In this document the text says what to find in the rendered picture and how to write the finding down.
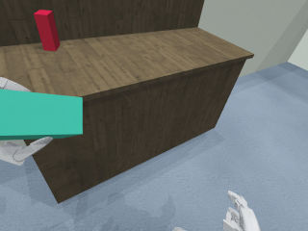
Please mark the robot right hand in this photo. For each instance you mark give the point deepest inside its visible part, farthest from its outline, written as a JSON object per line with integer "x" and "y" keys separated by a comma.
{"x": 244, "y": 220}

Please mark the table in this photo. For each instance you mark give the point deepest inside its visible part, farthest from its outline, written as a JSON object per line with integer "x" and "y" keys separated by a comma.
{"x": 149, "y": 79}

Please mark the robot left hand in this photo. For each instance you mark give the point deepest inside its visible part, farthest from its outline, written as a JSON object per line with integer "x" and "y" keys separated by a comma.
{"x": 12, "y": 152}

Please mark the sponge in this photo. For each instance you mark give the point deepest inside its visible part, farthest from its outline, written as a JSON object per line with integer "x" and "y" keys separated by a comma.
{"x": 26, "y": 115}

